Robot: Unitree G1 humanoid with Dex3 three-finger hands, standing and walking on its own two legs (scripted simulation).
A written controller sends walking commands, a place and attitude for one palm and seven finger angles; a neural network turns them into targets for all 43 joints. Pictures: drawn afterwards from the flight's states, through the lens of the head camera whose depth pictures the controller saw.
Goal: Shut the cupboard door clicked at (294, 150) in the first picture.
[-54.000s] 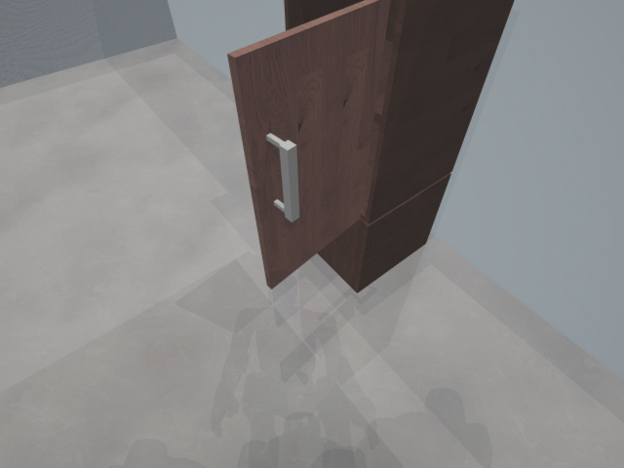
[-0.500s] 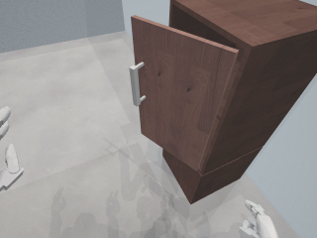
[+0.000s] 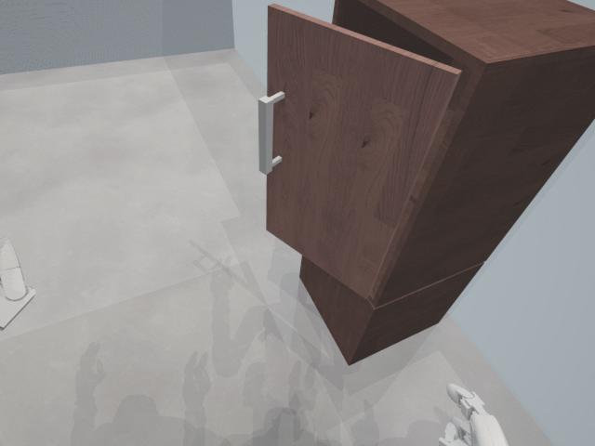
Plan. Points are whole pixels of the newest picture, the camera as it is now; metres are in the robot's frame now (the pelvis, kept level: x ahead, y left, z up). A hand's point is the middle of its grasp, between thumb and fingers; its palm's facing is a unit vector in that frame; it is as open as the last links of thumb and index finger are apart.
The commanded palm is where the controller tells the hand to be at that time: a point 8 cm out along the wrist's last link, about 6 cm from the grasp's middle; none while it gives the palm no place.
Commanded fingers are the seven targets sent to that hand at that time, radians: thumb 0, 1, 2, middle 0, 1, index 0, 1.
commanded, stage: step back with the hand held close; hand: left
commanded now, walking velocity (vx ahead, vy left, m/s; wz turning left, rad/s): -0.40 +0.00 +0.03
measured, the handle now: (272, 134) +0.70 +0.10 +0.04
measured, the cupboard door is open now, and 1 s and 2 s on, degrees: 25 25 25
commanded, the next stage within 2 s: stop stepping back and stand still in 0.78 s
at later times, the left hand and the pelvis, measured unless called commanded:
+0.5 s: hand out of the picture +0.17 +0.28 +0.18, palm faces +0.47 -0.75 -0.46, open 7.4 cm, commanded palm +0.10 +0.31 +0.20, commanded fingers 0.00 0.90 0.90 -0.20 -0.30 -0.20 -0.30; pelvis -0.02 +0.01 +0.00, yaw +3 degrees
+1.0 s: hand out of the picture +0.03 +0.24 +0.20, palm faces +0.36 -0.78 -0.50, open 7.4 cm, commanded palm +0.01 +0.27 +0.20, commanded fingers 0.00 0.90 0.90 -0.20 -0.30 -0.20 -0.30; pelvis -0.15 -0.02 +0.02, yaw -4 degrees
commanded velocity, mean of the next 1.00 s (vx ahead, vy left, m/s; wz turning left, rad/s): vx -0.29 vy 0.02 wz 0.02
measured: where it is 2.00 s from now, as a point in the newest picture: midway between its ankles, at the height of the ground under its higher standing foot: outside the picture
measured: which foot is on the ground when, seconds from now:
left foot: down 0.00-0.88, up 0.90-1.00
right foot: down 0.00-0.44, up 0.46-0.82, down 0.84-1.00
